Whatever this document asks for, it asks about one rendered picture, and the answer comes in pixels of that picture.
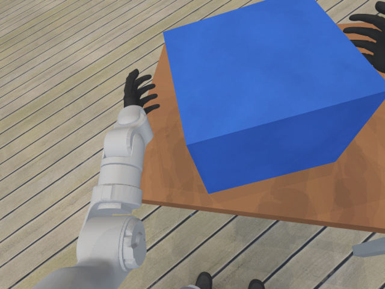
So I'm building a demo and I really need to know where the robot left upper arm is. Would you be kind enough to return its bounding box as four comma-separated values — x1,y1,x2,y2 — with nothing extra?
31,216,147,289

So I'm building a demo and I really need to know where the carton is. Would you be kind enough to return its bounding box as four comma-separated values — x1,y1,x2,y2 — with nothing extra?
163,0,385,194

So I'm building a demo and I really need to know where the left robot foot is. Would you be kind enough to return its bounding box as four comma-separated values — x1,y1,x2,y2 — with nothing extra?
196,272,212,289

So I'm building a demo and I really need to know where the robot left hand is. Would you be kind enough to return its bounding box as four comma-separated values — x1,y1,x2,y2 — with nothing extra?
123,69,160,114

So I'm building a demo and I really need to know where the table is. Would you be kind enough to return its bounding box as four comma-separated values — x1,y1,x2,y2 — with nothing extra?
140,22,385,257

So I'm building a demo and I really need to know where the left robot forearm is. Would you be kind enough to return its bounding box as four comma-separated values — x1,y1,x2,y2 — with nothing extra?
76,105,153,259

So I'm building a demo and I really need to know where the robot right hand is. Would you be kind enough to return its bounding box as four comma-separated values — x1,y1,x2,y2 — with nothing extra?
343,1,385,73

